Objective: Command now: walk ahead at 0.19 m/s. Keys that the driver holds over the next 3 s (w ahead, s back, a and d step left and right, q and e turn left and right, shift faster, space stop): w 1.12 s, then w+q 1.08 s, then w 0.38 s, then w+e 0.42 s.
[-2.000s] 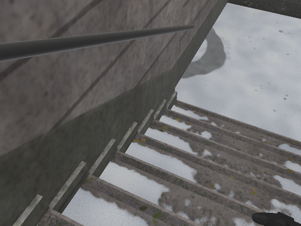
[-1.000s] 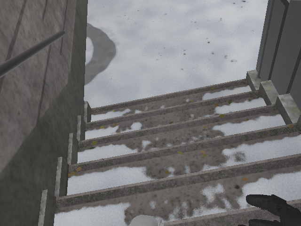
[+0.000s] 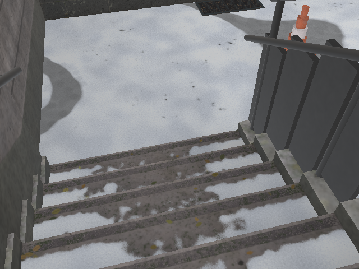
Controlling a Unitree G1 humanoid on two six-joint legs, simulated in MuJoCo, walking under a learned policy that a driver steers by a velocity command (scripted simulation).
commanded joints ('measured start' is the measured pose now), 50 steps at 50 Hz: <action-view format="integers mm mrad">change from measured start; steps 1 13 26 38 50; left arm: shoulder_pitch -23 222 121 -93 -344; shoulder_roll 85 121 121 64 70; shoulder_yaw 22 26 -15 -13 -13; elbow -36 67 65 -105 -251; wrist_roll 1 -4 -8 35 0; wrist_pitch -24 -126 -114 -97 -88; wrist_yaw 2 -62 -11 -20 -124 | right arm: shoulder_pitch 87 -30 -19 31 193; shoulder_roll -155 -122 -126 -136 -118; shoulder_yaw -45 -54 -57 -12 -29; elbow -24 -73 -94 64 104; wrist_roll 15 2 -19 -22 14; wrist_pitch -25 -130 -94 -160 -84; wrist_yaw -4 0 45 8 -20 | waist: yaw -31 39 -59 70 -93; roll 121 -34 -45 59 101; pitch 142 81 45 111 133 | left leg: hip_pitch -83 -848 -75 -422 -202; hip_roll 170 130 -11 240 157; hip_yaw -223 -94 100 -263 -157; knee -195 812 215 -25 350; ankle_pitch -399 -37 575 500 52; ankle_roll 153 48 -11 217 132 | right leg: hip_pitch -167 261 -241 -531 -284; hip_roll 58 -296 -20 -119 -55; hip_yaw -104 300 -34 -5 -47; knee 81 -79 433 596 -26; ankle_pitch -167 407 299 294 649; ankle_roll -60 -256 -138 -7 -36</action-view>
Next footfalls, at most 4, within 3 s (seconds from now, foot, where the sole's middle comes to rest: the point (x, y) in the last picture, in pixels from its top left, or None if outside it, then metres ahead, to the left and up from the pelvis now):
0.56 left None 0.30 0.08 -0.93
1.08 right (224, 267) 0.66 -0.17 -1.08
1.68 left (172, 229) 0.93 0.07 -1.24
2.18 right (192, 195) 1.25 -0.06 -1.39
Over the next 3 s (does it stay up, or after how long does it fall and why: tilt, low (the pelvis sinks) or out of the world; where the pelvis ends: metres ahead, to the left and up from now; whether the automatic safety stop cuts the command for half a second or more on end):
stays up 1.40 0.19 -0.68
